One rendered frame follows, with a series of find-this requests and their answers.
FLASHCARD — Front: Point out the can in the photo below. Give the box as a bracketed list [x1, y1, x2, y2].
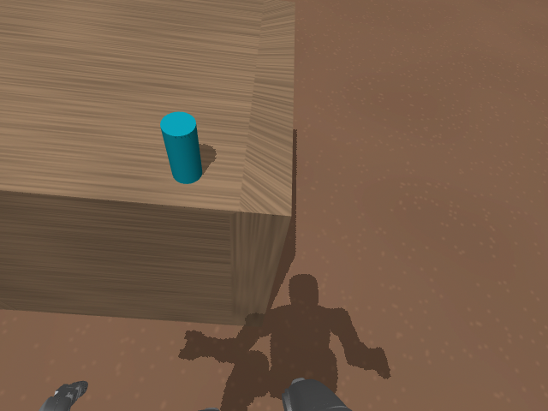
[160, 111, 202, 184]

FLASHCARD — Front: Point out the left robot hand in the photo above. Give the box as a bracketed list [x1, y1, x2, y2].
[39, 381, 88, 411]

